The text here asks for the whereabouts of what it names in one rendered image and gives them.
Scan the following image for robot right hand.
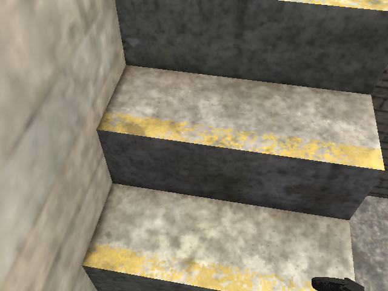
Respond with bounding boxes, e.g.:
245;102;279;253
312;277;364;291

